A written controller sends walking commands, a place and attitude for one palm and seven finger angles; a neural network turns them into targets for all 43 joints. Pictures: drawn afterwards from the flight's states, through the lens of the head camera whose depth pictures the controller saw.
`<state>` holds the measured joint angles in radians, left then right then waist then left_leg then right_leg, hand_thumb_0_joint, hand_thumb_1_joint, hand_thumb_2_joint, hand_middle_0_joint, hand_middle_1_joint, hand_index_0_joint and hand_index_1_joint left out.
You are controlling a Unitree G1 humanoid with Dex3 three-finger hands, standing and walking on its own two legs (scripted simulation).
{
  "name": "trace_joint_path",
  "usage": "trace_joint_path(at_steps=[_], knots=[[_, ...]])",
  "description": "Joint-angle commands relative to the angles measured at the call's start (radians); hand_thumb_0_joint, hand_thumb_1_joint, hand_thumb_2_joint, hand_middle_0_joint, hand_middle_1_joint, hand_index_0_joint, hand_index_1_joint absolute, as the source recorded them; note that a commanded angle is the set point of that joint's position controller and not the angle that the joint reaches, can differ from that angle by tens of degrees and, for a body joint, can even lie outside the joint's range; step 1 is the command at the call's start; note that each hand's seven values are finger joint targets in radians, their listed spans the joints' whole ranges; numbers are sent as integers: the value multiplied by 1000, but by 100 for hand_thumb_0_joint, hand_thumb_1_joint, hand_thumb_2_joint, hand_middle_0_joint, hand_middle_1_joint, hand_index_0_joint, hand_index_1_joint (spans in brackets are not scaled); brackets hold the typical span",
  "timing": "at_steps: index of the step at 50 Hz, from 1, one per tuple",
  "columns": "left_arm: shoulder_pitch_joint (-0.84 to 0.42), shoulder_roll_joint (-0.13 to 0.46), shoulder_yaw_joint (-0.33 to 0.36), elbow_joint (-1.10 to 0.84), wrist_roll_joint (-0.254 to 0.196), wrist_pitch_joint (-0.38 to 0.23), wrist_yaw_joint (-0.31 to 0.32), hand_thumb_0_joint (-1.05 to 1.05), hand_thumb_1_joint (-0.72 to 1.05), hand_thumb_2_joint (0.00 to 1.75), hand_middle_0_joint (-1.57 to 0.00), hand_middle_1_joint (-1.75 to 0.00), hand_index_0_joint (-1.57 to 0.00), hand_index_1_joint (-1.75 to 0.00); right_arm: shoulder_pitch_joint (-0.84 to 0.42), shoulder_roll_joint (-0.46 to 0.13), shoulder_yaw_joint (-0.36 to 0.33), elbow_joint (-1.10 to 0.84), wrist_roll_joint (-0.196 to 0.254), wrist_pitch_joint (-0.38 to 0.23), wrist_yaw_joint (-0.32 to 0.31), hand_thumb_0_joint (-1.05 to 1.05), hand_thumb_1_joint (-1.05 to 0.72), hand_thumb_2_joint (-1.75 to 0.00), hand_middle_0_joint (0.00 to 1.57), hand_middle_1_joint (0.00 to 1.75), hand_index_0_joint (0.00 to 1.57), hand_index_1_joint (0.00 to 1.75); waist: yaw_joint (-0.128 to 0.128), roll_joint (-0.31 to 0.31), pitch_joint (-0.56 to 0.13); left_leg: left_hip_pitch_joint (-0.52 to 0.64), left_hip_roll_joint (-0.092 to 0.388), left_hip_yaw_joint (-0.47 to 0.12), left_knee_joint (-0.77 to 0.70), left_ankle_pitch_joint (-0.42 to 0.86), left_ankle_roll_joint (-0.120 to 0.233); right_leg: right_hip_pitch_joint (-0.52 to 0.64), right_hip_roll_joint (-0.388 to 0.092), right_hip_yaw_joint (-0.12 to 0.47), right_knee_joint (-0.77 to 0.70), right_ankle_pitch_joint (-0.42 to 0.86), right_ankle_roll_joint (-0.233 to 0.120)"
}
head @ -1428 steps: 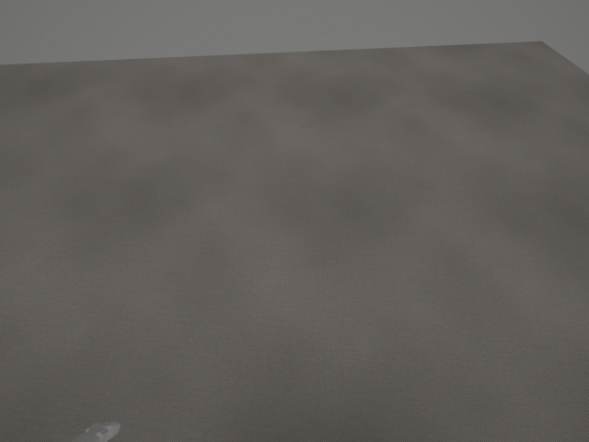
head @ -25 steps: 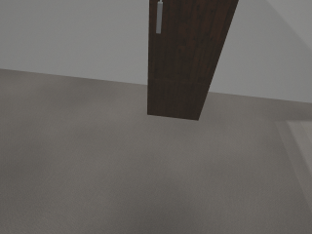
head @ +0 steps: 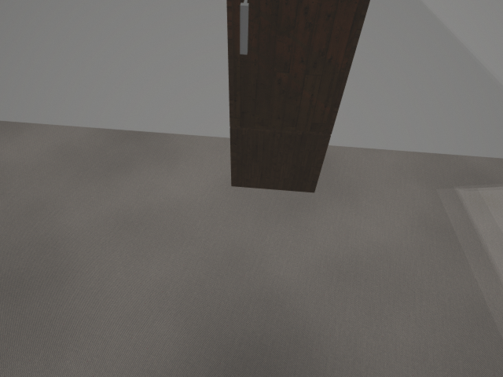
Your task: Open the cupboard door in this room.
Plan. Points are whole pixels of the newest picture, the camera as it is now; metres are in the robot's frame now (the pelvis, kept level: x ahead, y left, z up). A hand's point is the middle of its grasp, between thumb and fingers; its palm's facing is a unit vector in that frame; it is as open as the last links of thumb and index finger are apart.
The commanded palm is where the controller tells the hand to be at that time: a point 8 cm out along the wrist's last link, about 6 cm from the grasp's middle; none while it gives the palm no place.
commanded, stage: look at it before walking up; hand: left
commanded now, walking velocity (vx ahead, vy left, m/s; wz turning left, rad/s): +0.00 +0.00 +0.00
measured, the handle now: (244, 27) +1.12 +0.08 +0.08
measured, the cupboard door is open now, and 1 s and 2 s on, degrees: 0 0 0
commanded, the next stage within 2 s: walk to a spot facing it in 0.28 s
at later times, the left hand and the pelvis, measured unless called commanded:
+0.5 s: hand out of the picture -0.04 +0.14 -0.18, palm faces +0.03 -0.99 -0.13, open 7.4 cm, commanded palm none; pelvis +0.00 -0.01 +0.00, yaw -1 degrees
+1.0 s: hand out of the picture +0.06 +0.07 -0.16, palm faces -0.07 -0.98 -0.18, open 7.4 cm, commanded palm none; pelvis +0.09 -0.09 +0.00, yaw -9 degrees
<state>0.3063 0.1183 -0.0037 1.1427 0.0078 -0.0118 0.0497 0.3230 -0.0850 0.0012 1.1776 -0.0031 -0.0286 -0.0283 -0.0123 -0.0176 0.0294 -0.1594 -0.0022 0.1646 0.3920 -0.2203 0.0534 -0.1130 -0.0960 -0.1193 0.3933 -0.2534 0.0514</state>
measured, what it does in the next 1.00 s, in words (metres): steps to the right: right foot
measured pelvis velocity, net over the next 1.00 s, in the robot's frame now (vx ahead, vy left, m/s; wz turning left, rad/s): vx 0.09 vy -0.09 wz -0.17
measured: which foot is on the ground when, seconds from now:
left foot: down 0.00-0.76, up 0.78-1.00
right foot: down 0.00-0.50, up 0.52-0.74, down 0.76-1.00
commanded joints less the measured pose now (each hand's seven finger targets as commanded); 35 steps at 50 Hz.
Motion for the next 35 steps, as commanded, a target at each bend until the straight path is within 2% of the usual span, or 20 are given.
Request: trace_joint_path(at_steps=[1, 19, 21, 22, 23, 24, 25, 26, 27, 28, 30, 33, 34, 35], knots=[[114, 63, 5, -4, 2, -4, 2, 0, 90, 90, -20, -30, -20, -30, 71, -100, -20, -19, 1, -7, -6, 0, -90, -90, 20, 30, 20, 30, 15, 2, 63, -11, 139, -150, -98, 130, -18, -57, -52, 63, -57, 113, -38], [130, 61, 5, 5, 5, -11, 2, 0, 90, 90, -20, -30, -20, -30, 55, -109, -22, -32, 1, -8, -8, 0, -90, -90, 20, 30, 20, 30, 10, 15, 65, 2, 137, -146, -91, 126, -18, -64, -52, 71, -75, 119, -43], [129, 49, 6, 13, 4, -8, -2, 0, 90, 90, -20, -30, -20, -30, 62, -110, -24, -24, -5, -6, -11, 0, -90, -90, 20, 30, 20, 30, 3, 20, 64, 30, 141, -132, -87, 35, -23, -93, -41, 79, -72, 79, -48], [117, 58, 13, 6, 7, -3, -7, 0, 90, 90, -20, -30, -20, -30, 75, -126, -31, -24, -6, 0, -10, 0, -90, -90, 20, 30, 20, 30, -3, 26, 70, 27, 151, -136, -88, -80, -23, -116, -26, 71, -41, 0, -55], [105, 57, 19, -4, 10, 3, -15, 0, 90, 90, -20, -30, -20, -30, 73, -141, -41, -30, -9, 4, -10, 0, -90, -90, 20, 30, 20, 30, -8, 68, 83, 20, 176, -159, -116, -195, -15, -164, -7, 58, 6, -61, -61], [94, 54, 27, -19, 14, 8, -23, 0, 90, 90, -20, -30, -20, -30, 75, -165, -53, -37, -11, 9, -10, 0, -90, -90, 20, 30, 20, 30, -12, 113, 103, 17, 222, -204, -159, -322, 6, -224, 23, 29, 83, -118, -60], [72, 47, 32, -39, 20, 14, -32, 0, 90, 90, -20, -30, -20, -30, 82, -193, -67, -46, -13, 11, -11, 0, -90, -90, 20, 30, 20, 30, -21, 177, 120, 14, 281, -265, -206, -432, 39, -294, 53, -4, 200, -156, -57], [48, 46, 39, -61, 25, 21, -39, 0, 90, 90, -20, -30, -20, -30, 93, -211, -78, -54, -16, 10, -10, 0, -90, -90, 20, 30, 20, 30, -30, 208, 131, -6, 345, -322, -240, -491, 83, -347, 58, -9, 360, -207, -61], [23, 46, 45, -83, 25, 21, -45, 0, 90, 90, -20, -30, -20, -30, 103, -219, -84, -64, -19, 5, -8, 0, -90, -90, 20, 30, 20, 30, -32, 196, 113, 15, 385, -366, -252, -492, 120, -403, 37, 21, 466, -251, -71], [-6, 39, 53, -104, 25, 17, -51, 0, 90, 90, -20, -30, -20, -30, 95, -220, -87, -70, -23, 0, -7, 0, -90, -90, 20, 30, 20, 30, -33, 161, 116, 9, 412, -365, -261, -472, 136, -439, 14, 45, 519, -259, -77], [-22, 31, 60, -128, 23, 11, -60, 0, 90, 90, -20, -30, -20, -30, 58, -222, -91, -87, -28, -8, -3, 0, -90, -90, 20, 30, 20, 30, -18, 111, 101, -2, 414, -298, -251, -400, 124, -424, -8, 51, 509, -225, -70], [16, 22, 66, -137, 18, 8, -67, 0, 90, 90, -20, -30, -20, -30, -10, -232, -94, -106, -31, -12, 1, 0, -90, -90, 20, 30, 20, 30, 19, 86, 74, -99, 390, -184, -205, -345, 86, -247, 1, 27, 367, -181, -70], [65, 21, 68, -127, 18, 6, -67, 0, 90, 90, -20, -30, -20, -30, -36, -233, -93, -110, -30, -9, 4, 0, -90, -90, 20, 30, 20, 30, 46, 77, 63, -131, 368, -137, -159, -349, 68, -169, 18, 4, 299, -137, -68], [121, 27, 70, -105, 20, 2, -66, 0, 90, 90, -20, -30, -20, -30, -50, -231, -91, -112, -30, -4, 8, 0, -90, -90, 20, 30, 20, 30, 72, 40, 52, -179, 333, -88, -76, -375, 42, -69, 49, -34, 216, -77, -65]])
